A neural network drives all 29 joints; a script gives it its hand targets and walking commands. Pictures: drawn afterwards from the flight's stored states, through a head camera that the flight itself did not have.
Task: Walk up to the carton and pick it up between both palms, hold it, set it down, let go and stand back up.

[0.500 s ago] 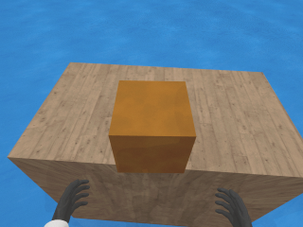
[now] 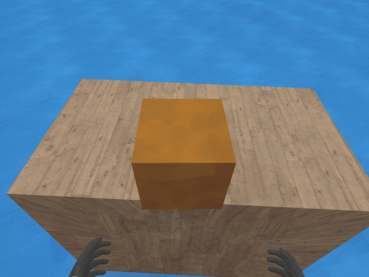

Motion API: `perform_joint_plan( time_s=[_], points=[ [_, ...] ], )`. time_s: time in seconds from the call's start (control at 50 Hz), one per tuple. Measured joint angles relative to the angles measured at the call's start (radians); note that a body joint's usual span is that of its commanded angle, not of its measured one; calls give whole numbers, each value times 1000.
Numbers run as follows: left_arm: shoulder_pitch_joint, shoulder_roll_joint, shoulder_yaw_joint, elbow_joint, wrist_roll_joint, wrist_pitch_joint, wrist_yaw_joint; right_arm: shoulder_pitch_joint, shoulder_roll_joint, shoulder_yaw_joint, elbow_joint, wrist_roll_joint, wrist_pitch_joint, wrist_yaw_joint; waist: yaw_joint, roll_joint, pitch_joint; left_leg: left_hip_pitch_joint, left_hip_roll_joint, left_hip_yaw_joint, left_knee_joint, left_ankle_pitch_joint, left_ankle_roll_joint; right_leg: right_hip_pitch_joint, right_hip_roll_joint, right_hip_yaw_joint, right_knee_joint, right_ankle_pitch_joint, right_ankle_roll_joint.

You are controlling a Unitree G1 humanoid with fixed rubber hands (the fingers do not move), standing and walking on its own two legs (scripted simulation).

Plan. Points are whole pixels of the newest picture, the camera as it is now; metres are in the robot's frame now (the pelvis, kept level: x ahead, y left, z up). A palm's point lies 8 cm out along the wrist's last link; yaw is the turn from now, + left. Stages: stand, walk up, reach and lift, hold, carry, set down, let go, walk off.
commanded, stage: set down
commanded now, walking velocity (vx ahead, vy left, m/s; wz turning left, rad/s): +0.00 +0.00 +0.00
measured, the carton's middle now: (182, 153) +0.41 +0.05 +0.04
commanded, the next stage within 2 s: let go in 0.16 s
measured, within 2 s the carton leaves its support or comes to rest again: neither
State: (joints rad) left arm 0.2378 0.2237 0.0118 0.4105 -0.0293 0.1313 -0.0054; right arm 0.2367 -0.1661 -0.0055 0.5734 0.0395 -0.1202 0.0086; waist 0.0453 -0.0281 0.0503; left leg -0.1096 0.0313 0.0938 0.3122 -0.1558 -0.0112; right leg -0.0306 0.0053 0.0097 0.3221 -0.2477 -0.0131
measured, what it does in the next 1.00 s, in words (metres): stands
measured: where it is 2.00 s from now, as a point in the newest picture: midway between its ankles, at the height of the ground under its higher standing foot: outside the picture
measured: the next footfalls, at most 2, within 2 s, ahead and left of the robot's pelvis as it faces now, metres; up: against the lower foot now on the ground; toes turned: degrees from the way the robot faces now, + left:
none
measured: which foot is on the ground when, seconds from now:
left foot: down 0.00-1.00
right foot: down 0.00-1.00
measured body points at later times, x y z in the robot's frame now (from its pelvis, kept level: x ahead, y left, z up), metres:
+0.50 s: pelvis +0.00 +0.00 +0.00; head +0.01 +0.01 +0.45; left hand +0.17 +0.23 -0.09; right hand +0.16 -0.23 -0.09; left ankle +0.01 +0.12 -0.75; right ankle -0.04 -0.11 -0.75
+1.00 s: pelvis +0.00 +0.00 -0.01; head +0.00 +0.00 +0.44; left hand +0.08 +0.26 -0.13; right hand +0.08 -0.24 -0.15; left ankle +0.01 +0.12 -0.75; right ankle -0.04 -0.11 -0.75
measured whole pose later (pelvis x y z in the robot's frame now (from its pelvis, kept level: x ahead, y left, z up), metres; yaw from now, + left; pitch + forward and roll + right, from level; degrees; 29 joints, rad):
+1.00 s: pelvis +0.00 +0.00 -0.01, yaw +5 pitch +1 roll +0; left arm 0.29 0.22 0.04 0.70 0.03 0.00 0.01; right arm 0.33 -0.21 -0.02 0.82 -0.04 -0.01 0.03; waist 0.00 0.01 -0.02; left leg -0.32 0.03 0.01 0.53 -0.24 -0.01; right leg -0.18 0.00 -0.07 0.49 -0.34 -0.02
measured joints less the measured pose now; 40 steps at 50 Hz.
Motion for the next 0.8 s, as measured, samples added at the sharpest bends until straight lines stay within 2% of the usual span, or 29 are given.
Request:
perform_joint_plan(
  time_s=[0.16,0.34,0.66,0.76,0.8],
  points=[
    [-40,-9,6,56,19,19,-5,-16,-6,-9,42,-28,2,5,-13,10,10,-7,1,2,10,-1,1,-10,0,2,14,-3,1],
    [-56,-22,2,108,26,-9,1,-33,-9,-7,91,-49,-37,8,-24,8,13,-20,2,4,22,-6,1,-27,1,4,33,-11,1],
    [-65,-28,-3,124,44,-21,12,-64,-32,-10,150,-44,-72,17,-38,0,13,-22,1,-2,38,-16,-1,-26,0,-1,46,-21,0],
    [-65,-28,-7,128,51,-26,11,-61,-35,-9,147,-48,-64,17,-43,5,7,-32,1,-5,48,-20,0,-31,0,-4,52,-23,1],
    [-62,-27,-3,155,69,-66,4,-42,-40,-13,147,-61,-11,10,-50,16,-22,-83,5,-22,91,-34,1,-63,3,-21,69,-31,1]
  ],
)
